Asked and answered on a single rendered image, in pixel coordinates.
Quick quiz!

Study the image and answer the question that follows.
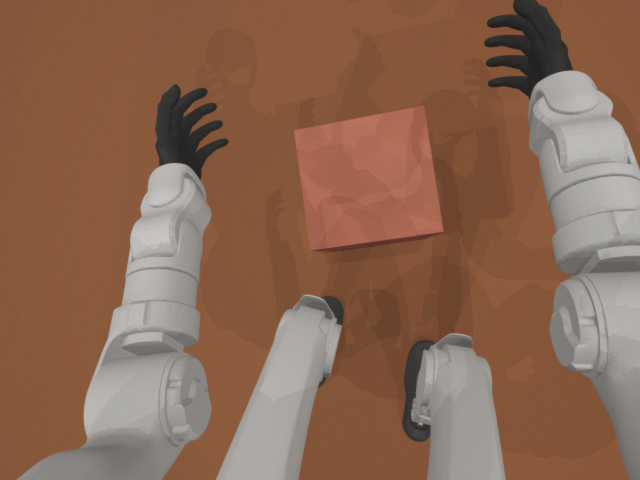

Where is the robot shin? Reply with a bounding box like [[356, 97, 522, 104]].
[[274, 295, 334, 339], [411, 333, 492, 425]]

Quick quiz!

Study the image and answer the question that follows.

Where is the left robot upper arm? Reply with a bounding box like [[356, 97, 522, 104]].
[[17, 351, 212, 480]]

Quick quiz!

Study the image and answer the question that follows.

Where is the robot right shin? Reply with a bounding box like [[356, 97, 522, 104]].
[[411, 333, 492, 425]]

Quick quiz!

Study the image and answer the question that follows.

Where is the robot right hand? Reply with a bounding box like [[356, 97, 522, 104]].
[[484, 0, 573, 101]]

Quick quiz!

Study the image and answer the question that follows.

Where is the carton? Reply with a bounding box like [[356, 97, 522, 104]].
[[294, 106, 444, 252]]

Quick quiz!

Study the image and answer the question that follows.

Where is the right robot upper arm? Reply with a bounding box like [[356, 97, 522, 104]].
[[549, 271, 640, 480]]

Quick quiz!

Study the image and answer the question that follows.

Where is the left robot forearm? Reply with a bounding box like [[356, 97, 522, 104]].
[[84, 163, 212, 435]]

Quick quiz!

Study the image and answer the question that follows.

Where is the robot left hand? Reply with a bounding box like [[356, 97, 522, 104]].
[[155, 84, 228, 180]]

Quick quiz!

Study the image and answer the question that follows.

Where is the robot left shin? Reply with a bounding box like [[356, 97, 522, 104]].
[[274, 295, 334, 339]]

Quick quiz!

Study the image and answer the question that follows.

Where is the right robot forearm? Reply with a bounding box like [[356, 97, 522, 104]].
[[528, 71, 640, 276]]

